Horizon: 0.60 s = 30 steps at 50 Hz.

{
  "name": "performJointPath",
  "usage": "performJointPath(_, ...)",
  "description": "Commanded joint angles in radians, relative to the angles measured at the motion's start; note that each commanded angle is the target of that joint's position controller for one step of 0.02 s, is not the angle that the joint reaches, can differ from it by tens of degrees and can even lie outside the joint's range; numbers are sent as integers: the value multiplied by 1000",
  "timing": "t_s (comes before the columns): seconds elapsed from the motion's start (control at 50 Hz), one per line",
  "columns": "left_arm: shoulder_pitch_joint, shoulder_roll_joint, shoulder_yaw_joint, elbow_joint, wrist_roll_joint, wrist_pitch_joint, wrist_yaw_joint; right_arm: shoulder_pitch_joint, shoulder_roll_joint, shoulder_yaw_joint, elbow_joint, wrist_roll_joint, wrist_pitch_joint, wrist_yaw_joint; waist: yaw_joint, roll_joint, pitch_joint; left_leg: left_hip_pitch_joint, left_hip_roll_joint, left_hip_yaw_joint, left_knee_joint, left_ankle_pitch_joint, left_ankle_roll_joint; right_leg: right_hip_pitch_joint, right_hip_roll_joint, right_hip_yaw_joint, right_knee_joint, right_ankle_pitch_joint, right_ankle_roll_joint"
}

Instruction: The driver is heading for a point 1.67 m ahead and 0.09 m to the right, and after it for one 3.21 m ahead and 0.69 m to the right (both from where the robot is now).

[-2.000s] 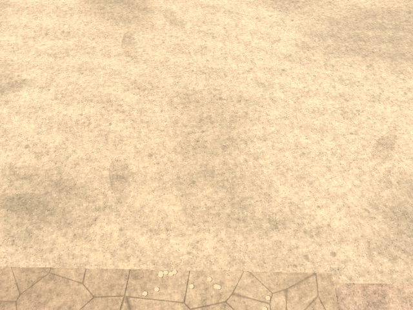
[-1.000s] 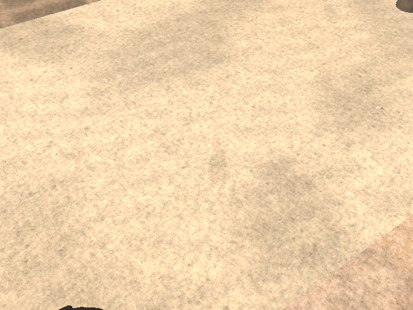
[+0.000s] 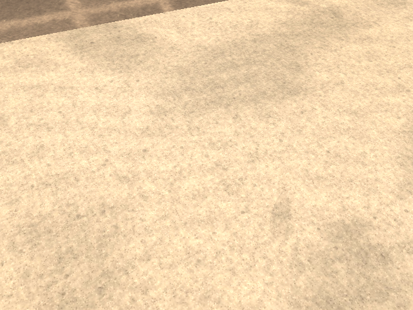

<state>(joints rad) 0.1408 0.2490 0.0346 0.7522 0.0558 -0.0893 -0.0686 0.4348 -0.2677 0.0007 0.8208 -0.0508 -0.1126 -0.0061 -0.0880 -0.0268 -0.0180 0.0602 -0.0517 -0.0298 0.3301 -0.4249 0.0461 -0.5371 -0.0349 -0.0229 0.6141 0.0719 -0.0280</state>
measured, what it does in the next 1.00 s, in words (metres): goes down: right foot 0.03 m lower, then left foot 0.05 m lower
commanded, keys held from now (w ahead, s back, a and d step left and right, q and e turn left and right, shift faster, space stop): e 0.38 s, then no key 0.02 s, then q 0.60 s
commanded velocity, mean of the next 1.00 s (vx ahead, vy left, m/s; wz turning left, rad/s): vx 0.05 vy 0.00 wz -0.06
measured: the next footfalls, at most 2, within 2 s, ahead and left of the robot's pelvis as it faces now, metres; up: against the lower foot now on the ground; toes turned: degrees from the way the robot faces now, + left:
right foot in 0.04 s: +0.18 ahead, -0.13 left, -0.03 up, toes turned -5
left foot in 0.42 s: +0.39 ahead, +0.05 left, -0.08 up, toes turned -19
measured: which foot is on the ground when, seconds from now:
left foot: down 0.00-0.10, up 0.12-0.40, down 0.42-0.82, up 0.84-1.00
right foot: up 0.00-0.02, down 0.04-0.42, up 0.44-0.78, down 0.80-1.00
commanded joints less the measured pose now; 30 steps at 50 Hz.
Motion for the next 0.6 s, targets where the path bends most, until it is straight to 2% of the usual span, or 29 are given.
performJointPath(0.02,-151,70,19,-82,-6,-31,2,82,-160,-37,-10,16,6,-17,-33,98,60,64,225,-56,126,776,74,-85,14,-28,-97,39,-15)
performJointPath(0.04,-122,56,8,-41,-6,-29,-3,57,-171,-38,0,7,2,-12,-14,60,118,-12,192,-20,134,699,37,-22,-26,8,-207,171,-11)
performJointPath(0.06,-78,99,26,-19,-15,-34,8,86,-181,-39,-3,16,7,0,-5,32,56,-102,142,7,181,772,38,196,50,-61,-213,196,-7)
performJointPath(0.08,28,167,59,6,-31,-39,26,74,-191,-41,-28,28,16,14,56,-76,-53,-225,68,74,300,797,-25,475,90,-84,-243,203,-28)
performJointPath(0.1,285,165,68,55,-21,-24,52,-41,-218,-43,-77,25,24,26,186,-73,-174,-549,-33,145,544,685,-146,923,-12,79,-235,157,-144)
performJointPath(0.12,509,202,84,111,7,-22,88,-217,-135,-6,-132,13,19,62,340,-171,-274,-742,-49,51,953,89,-138,1097,-187,337,-268,292,-263)
performJointPath(0.14,557,209,79,132,23,-22,100,-284,-13,21,-158,1,-1,87,319,-51,-264,-840,0,-83,1000,-104,-96,1073,-249,470,-304,359,-261)
performJointPath(0.16,436,195,77,90,30,-20,93,-294,-63,1,-158,13,-16,81,246,18,-103,-833,51,-121,945,-70,-76,872,-267,496,-331,339,-290)
performJointPath(0.18,288,100,53,60,11,-27,84,-251,-150,-29,-121,-7,-12,60,178,-26,-3,-771,96,-100,905,-55,-62,691,-199,400,-358,263,-270)
performJointPath(0.2,212,33,29,21,-8,-26,79,-215,-185,-49,-108,-52,-6,38,124,-72,20,-649,113,-81,833,-54,-43,512,-118,312,-407,198,-241)
performJointPath(0.22,-1,165,75,-45,-85,11,83,-272,-144,-30,-128,89,-7,10,104,-148,102,-710,80,-28,824,-7,-93,427,-120,316,-407,408,-295)
performJointPath(0.24,28,158,73,-62,-82,23,86,-255,-155,-34,-113,85,-9,-3,101,-51,79,-649,80,-33,767,39,-115,345,-104,288,-407,451,-305)
performJointPath(0.26,68,149,73,-55,-67,25,99,-254,-141,-36,-113,72,-19,-8,95,-7,53,-596,77,-43,688,110,-126,284,-95,275,-391,439,-301)
performJointPath(0.28,59,159,80,-57,-66,37,109,-240,-103,-32,-124,65,-25,-8,73,-8,56,-491,51,-13,441,279,-132,157,-26,217,-380,303,-273)
performJointPath(0.3,45,144,81,-65,-65,51,115,-235,-71,-27,-125,53,-29,-4,84,-44,36,-350,14,5,290,497,-134,61,29,178,-342,164,-232)
performJointPath(0.32,66,129,78,-57,-59,55,120,-213,-55,-30,-131,50,-30,4,88,-77,9,-222,-16,8,219,684,-135,-18,48,188,-310,-7,-203)
performJointPath(0.34,71,119,78,-57,-52,53,126,-194,-64,-42,-142,61,-27,13,79,-93,-1,-141,-10,-26,189,790,-134,-78,44,223,-273,-134,-192)
performJointPath(0.38,66,59,70,-68,-54,46,143,-166,-83,-56,-164,75,-15,18,54,-71,30,-92,59,-101,84,912,-116,-120,58,276,-151,-342,-165)
performJointPath(0.4,51,19,61,-75,-57,47,150,-109,-86,-63,-148,69,-16,15,16,-42,30,-64,93,-99,-5,1027,-113,-106,90,242,-28,-413,-138)
performJointPath(0.42,70,-34,51,-70,-62,49,148,-32,-84,-66,-112,53,-21,15,-7,13,0,-36,145,-96,-51,1107,-108,-68,135,166,178,-514,-96)
performJointPath(0.44,169,-79,36,-48,-69,59,136,-17,-96,-59,-123,10,-32,22,-2,166,-79,38,235,-113,41,1349,-68,-103,223,91,536,-829,-55)
performJointPath(0.46,318,-39,45,-19,-83,71,118,-112,-80,-54,-141,-9,-22,34,94,228,-96,92,338,-228,172,1426,19,-239,228,221,710,-839,-24)
performJointPath(0.48,353,40,58,9,-87,83,118,-182,-70,-59,-148,13,-9,42,103,206,-95,60,347,-241,178,1369,76,-298,207,253,786,-780,4)
performJointPath(0.5,358,91,68,18,-77,100,129,-233,-79,-60,-142,30,10,48,128,177,-117,1,334,-247,152,1180,104,-301,163,246,799,-693,20)
performJointPath(0.52,352,109,73,22,-50,122,141,-285,-76,-55,-155,42,34,52,149,131,-138,-104,314,-253,121,1053,119,-245,118,206,828,-615,45)
performJointPath(0.54,369,108,67,10,-58,147,143,-383,-171,-75,-157,29,63,34,213,245,-164,-299,408,-424,-3,655,215,-123,59,174,811,-484,80)
performJointPath(0.56,319,140,74,19,-56,167,142,-436,-141,-68,-191,26,81,19,192,182,-120,-428,370,-428,-45,431,234,-67,28,151,816,-426,103)
performJointPath(0.58,253,138,74,10,-53,176,135,-443,-119,-58,-190,28,97,8,170,145,-85,-475,308,-384,-52,302,207,-54,37,122,749,-401,108)
performJointPath(0.6,217,104,66,4,-51,178,133,-423,-125,-61,-187,33,107,1,150,146,-65,-486,253,-350,-55,227,176,-47,40,96,641,-403,109)
Over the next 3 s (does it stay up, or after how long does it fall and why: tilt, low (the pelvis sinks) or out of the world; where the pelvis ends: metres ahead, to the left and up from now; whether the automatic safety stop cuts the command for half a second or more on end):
stays up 0.65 -0.10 -0.07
